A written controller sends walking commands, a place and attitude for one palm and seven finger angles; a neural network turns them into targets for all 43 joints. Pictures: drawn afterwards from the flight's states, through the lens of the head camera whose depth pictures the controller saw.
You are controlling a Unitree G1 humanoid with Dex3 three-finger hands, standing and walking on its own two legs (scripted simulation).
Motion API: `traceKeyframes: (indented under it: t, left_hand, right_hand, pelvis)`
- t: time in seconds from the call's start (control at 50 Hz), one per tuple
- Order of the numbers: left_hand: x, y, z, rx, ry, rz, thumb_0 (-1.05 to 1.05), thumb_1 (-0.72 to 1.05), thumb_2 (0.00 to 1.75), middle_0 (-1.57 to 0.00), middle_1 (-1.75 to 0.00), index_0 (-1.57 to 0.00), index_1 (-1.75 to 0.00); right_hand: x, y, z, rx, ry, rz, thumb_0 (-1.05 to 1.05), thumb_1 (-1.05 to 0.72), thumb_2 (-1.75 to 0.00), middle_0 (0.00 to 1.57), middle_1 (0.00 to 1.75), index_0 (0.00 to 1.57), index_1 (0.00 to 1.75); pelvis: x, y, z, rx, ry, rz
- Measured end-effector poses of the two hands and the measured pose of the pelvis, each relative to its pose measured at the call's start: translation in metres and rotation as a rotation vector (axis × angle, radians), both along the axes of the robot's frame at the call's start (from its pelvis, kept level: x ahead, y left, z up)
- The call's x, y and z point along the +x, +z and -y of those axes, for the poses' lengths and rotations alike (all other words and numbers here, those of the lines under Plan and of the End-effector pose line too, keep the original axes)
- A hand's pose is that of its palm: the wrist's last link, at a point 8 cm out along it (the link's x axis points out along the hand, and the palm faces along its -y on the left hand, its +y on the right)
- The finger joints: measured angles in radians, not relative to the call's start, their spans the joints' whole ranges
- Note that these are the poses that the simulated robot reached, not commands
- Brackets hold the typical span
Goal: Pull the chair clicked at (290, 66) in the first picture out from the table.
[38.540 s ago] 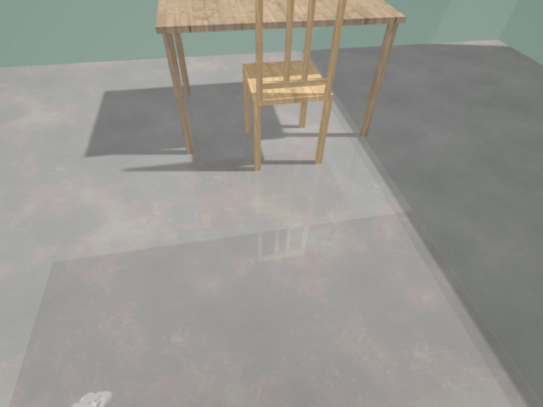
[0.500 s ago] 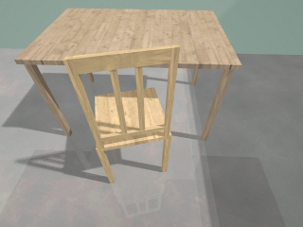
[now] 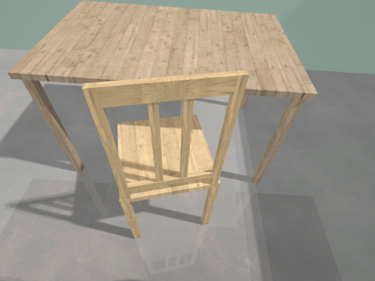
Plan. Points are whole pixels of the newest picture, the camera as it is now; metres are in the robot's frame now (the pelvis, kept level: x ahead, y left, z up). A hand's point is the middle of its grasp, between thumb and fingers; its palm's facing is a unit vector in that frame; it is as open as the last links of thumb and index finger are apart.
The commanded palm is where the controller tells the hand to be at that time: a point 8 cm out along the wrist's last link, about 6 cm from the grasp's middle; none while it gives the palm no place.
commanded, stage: come to a stop and stand still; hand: left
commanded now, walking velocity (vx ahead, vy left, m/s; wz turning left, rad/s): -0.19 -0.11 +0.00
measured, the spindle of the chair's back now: (156, 148) +0.48 +0.13 -0.06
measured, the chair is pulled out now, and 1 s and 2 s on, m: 0.12 0.12 0.12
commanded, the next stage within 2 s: look again from close up in 1.20 s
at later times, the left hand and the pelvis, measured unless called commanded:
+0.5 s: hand out of the picture +0.11 +0.17 -0.16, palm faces +0.01 -0.97 -0.26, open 7.3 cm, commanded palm none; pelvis +0.05 -0.02 +0.00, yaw +0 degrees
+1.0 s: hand out of the picture +0.08 +0.19 -0.16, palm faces +0.02 -0.97 -0.24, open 7.4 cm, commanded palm none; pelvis +0.03 -0.01 +0.00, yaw +1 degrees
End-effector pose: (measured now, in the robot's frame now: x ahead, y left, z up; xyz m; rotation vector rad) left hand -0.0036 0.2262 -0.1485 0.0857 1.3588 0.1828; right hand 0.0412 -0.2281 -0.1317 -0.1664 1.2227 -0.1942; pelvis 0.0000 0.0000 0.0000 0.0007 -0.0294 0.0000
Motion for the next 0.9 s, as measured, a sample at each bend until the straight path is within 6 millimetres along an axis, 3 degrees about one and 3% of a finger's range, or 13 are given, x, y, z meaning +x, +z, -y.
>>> traceKeyframes:
  t: [0.08, 0.12, 0.24, 0.34, 0.6, 0.72, 0.9]
  left_hand:
    - [0.051, 0.016, -0.009, 0.046, -0.003, 0.141, 0.0, 0.91, 0.9, -0.2, -0.29, -0.2, -0.3]
    - [0.067, 0.013, -0.011, 0.073, -0.015, 0.174, 0.0, 0.91, 0.9, -0.2, -0.29, -0.2, -0.3]
    - [0.091, 0.016, 0.005, 0.056, -0.071, 0.089, 0.0, 0.91, 0.9, -0.2, -0.29, -0.19, -0.3]
    - [0.106, 0.018, 0.01, 0.068, -0.079, 0.077, 0.0, 0.92, 0.9, -0.2, -0.29, -0.2, -0.3]
    - [0.105, 0.02, 0.014, 0.1, -0.113, 0.097, 0.0, 0.91, 0.9, -0.21, -0.29, -0.2, -0.3]
    - [0.099, 0.019, 0.016, 0.098, -0.109, 0.153, 0.0, 0.91, 0.9, -0.21, -0.29, -0.2, -0.3]
    - [0.086, 0.016, 0.003, 0.079, -0.096, 0.152, 0.0, 0.91, 0.9, -0.21, -0.3, -0.2, -0.3]
  right_hand:
    - [-0.001, -0.006, 0.001, 0.02, 0.026, -0.089, 0.0, -0.93, -0.9, 0.2, 0.3, 0.2, 0.3]
    - [0.002, -0.014, 0.002, 0.035, 0.016, -0.111, 0.01, -0.92, -0.9, 0.2, 0.3, 0.2, 0.3]
    - [0.01, -0.015, -0.002, 0.074, -0.039, -0.128, 0.01, -0.91, -0.9, 0.2, 0.3, 0.2, 0.3]
    - [0.01, -0.014, 0.0, 0.079, -0.06, -0.164, 0.01, -0.92, -0.9, 0.2, 0.3, 0.2, 0.3]
    - [0.009, -0.017, 0.029, 0.053, -0.046, -0.135, 0.01, -0.91, -0.9, 0.2, 0.3, 0.2, 0.3]
    - [0.027, -0.012, 0.04, 0.038, -0.02, -0.054, 0.01, -0.91, -0.9, 0.2, 0.3, 0.2, 0.3]
    - [0.042, -0.004, 0.028, 0.015, 0.022, 0.003, 0.01, -0.91, -0.9, 0.2, 0.3, 0.19, 0.3]
  pelvis:
    - [0.015, 0.003, 0.001, -0.009, 0.025, -0.01]
    - [0.025, -0.004, 0.006, 0.026, 0.025, -0.019]
    - [0.048, 0.003, 0.009, 0.015, 0.009, -0.02]
    - [0.055, 0.005, 0.013, 0.019, 0.001, -0.029]
    - [0.039, 0.001, 0.026, 0.027, 0.001, -0.014]
    - [0.034, -0.002, 0.029, 0.016, 0.019, -0.011]
    - [0.028, -0.002, 0.014, 0.008, 0.021, -0.02]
